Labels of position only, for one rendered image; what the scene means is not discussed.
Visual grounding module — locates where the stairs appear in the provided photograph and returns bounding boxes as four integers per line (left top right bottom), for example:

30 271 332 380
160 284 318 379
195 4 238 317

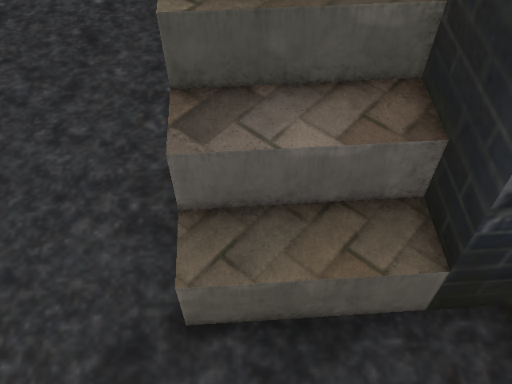
156 0 450 326

